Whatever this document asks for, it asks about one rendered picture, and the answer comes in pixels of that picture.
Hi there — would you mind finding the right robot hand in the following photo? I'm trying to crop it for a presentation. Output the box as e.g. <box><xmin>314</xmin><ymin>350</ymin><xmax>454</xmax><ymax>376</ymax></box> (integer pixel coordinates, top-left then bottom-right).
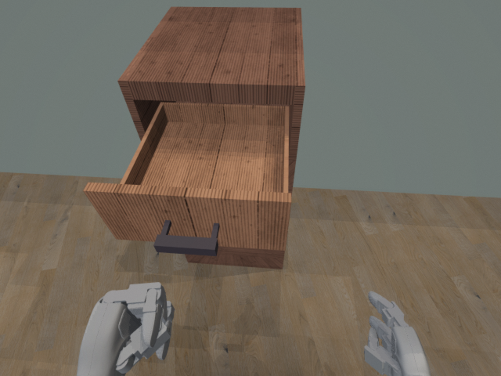
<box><xmin>364</xmin><ymin>291</ymin><xmax>431</xmax><ymax>376</ymax></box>

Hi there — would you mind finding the drawer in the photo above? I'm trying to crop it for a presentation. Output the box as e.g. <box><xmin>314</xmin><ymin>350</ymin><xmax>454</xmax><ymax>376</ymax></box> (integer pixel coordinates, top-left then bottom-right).
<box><xmin>83</xmin><ymin>102</ymin><xmax>291</xmax><ymax>251</ymax></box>

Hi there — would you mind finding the cabinet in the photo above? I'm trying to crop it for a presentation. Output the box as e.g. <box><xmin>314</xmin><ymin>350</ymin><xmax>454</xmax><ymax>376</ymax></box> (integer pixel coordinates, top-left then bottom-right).
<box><xmin>118</xmin><ymin>7</ymin><xmax>305</xmax><ymax>269</ymax></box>

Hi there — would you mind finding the left robot hand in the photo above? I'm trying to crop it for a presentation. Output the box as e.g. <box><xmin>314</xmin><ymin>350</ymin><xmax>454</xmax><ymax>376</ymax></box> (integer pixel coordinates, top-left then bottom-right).
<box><xmin>77</xmin><ymin>282</ymin><xmax>175</xmax><ymax>376</ymax></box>

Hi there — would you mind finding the handle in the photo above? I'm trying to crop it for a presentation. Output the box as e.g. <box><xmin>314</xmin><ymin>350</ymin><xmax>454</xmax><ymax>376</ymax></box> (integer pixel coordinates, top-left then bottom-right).
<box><xmin>154</xmin><ymin>220</ymin><xmax>220</xmax><ymax>256</ymax></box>

